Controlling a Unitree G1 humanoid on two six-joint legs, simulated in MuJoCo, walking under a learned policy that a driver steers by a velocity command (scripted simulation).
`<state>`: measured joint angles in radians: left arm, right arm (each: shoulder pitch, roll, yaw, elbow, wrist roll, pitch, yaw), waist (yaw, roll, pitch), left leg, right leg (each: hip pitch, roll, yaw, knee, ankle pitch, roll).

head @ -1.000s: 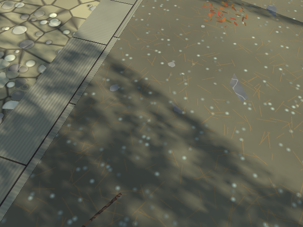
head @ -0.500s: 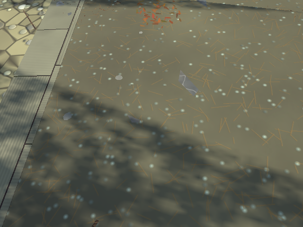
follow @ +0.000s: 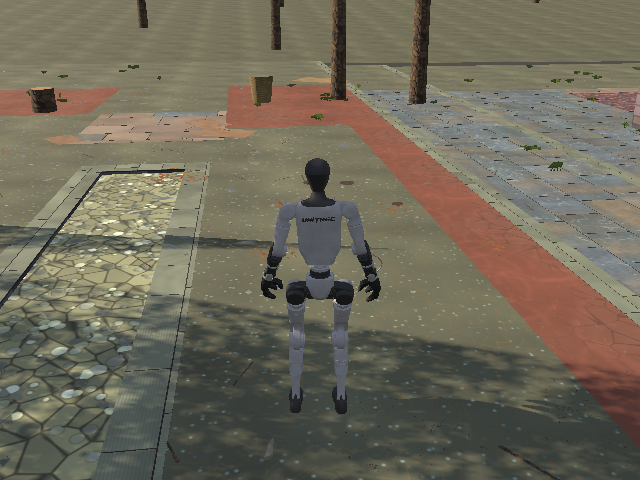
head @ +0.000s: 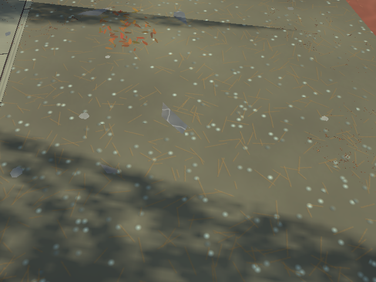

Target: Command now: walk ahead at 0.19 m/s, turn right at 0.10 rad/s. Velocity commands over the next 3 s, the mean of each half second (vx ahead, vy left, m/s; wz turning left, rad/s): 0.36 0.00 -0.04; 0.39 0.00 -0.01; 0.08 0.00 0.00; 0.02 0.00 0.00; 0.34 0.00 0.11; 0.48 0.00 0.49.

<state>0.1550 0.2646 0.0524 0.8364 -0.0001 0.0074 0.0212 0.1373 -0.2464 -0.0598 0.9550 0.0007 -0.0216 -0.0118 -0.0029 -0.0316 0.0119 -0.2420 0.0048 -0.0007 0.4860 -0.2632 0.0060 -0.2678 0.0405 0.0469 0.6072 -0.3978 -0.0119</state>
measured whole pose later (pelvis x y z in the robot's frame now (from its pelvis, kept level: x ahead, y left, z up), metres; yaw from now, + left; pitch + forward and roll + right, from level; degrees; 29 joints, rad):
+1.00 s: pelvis +0.43 +0.05 +0.00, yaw +1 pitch +1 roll +3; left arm 0.07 0.25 0.05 0.82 0.00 -0.08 -0.01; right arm 0.29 -0.26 -0.04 0.99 0.00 -0.06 0.00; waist -0.07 -0.05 0.03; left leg -0.03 -0.08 0.06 0.28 -0.28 0.05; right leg -0.57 -0.08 0.02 0.54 0.07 -0.01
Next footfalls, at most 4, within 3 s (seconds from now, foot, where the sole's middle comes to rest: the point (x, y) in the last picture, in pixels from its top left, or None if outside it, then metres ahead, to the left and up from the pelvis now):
0.12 right None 0.03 -0.11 -0.77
0.56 left None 0.38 0.15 -0.77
1.04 right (210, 245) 0.63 -0.07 -0.77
1.32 left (141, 266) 0.55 0.18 -0.77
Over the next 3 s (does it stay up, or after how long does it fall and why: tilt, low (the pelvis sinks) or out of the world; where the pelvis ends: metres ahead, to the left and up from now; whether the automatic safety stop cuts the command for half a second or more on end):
stays up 1.00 0.11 0.01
